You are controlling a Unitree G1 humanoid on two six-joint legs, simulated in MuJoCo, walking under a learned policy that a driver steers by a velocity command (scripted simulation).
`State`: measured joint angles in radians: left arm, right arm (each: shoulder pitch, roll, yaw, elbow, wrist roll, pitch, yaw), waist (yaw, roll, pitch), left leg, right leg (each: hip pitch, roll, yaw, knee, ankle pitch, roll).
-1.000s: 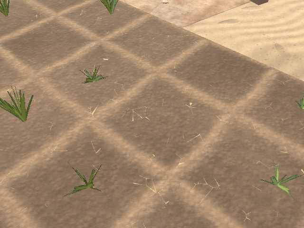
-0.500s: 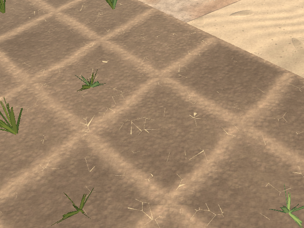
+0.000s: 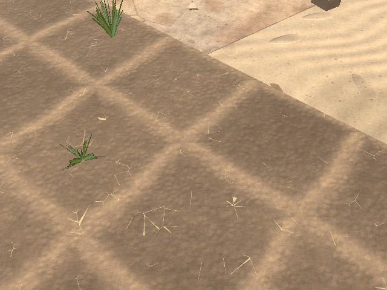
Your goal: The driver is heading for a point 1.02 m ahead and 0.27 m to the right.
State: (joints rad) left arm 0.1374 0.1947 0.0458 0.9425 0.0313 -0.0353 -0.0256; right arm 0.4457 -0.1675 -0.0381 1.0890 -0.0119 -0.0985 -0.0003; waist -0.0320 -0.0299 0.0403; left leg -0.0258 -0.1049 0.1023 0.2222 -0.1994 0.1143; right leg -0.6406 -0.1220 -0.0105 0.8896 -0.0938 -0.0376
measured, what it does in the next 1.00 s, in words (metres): walks ahead: right foot, then left foot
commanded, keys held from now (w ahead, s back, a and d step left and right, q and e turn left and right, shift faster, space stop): w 0.60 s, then w+e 0.40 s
